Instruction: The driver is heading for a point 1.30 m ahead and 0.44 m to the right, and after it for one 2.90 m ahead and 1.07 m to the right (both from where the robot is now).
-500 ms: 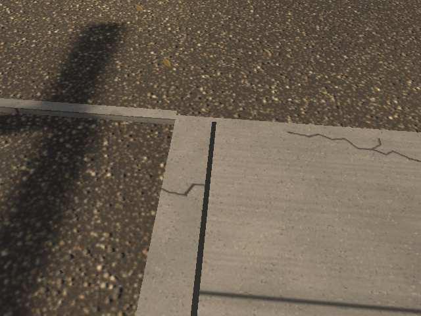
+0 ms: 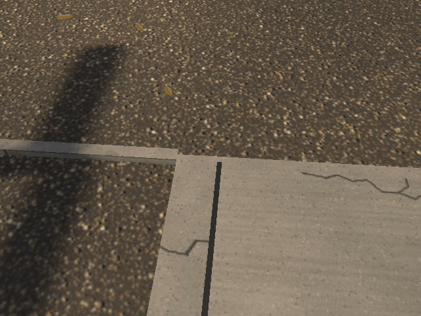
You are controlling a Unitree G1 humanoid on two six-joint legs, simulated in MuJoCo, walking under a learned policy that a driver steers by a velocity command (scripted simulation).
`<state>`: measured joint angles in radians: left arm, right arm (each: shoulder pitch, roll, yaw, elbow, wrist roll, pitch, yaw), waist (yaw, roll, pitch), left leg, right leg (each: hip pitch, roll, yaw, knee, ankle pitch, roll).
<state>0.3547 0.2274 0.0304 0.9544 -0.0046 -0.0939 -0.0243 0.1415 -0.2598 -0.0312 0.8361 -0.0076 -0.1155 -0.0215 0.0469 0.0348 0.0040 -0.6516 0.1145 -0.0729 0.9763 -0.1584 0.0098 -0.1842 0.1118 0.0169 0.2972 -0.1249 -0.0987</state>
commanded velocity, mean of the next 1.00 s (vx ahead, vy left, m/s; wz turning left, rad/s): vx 0.50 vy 0.00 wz -0.51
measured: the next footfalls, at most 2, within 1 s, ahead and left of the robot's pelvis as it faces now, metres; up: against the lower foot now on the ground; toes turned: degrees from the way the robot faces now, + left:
left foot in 0.22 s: +0.29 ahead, +0.15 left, +0.00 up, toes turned -10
right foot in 0.76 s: +0.47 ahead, -0.19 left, +0.00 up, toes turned -30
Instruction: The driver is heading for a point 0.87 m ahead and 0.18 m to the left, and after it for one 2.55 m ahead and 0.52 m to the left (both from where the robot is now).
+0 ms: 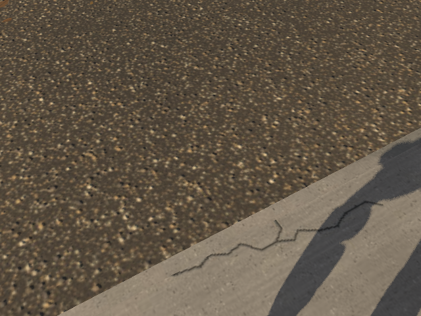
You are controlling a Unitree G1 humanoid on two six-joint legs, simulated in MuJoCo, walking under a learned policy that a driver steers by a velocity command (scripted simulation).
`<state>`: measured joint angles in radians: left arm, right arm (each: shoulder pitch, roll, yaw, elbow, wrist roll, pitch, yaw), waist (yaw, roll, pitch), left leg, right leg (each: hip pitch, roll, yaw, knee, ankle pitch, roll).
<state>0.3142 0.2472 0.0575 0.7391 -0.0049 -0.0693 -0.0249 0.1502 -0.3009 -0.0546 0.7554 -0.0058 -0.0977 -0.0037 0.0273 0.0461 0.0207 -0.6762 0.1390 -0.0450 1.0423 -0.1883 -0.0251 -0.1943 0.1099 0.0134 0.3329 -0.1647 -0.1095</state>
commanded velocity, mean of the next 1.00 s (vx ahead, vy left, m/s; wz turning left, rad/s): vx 0.34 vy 0.00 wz -0.06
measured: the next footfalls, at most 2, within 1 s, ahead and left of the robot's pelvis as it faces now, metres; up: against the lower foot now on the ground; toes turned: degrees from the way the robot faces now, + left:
left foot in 0.32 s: +0.37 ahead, +0.14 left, +0.00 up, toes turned +0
right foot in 0.78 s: +0.56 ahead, -0.08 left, +0.00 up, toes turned -1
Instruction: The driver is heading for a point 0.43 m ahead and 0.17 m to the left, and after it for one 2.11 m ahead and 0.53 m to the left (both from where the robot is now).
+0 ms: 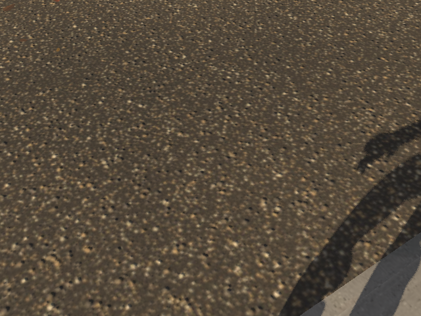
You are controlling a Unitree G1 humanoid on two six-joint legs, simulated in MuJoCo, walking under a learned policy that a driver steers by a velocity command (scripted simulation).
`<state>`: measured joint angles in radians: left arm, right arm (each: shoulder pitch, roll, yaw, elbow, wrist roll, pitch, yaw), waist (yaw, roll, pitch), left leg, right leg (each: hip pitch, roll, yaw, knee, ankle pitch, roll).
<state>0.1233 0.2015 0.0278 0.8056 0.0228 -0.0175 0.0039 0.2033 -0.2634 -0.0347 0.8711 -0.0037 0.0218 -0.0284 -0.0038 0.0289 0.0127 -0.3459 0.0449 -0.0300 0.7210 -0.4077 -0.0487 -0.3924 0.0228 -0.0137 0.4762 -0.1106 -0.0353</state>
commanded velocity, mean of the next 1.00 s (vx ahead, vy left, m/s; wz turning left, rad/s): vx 0.02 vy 0.00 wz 0.00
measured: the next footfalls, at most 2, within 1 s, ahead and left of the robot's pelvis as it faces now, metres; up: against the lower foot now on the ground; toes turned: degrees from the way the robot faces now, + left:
left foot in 0.04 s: +0.05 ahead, +0.15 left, +0.00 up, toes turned +0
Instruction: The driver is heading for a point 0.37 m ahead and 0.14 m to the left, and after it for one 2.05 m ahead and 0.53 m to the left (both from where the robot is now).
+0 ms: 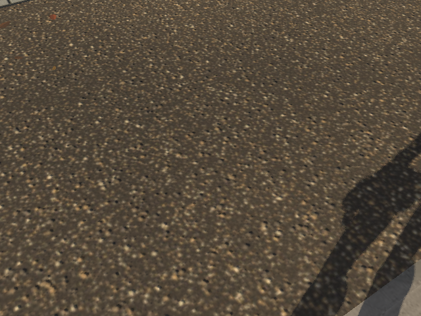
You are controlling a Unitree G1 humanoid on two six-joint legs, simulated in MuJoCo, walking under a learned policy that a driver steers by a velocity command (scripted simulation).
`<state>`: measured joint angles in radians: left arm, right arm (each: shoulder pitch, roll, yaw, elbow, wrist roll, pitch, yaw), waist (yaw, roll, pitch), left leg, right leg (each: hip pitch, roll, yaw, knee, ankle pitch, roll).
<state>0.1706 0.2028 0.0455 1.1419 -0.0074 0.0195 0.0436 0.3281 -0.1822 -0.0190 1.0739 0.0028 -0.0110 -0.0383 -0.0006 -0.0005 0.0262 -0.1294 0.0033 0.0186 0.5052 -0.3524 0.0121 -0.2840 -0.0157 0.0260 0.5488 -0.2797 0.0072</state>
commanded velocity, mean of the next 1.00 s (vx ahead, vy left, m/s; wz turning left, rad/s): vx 0.41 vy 0.00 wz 0.36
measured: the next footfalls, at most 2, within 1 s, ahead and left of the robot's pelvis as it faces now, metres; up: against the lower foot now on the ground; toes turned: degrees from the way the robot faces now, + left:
left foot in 0.66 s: +0.40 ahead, +0.15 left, +0.00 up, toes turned +21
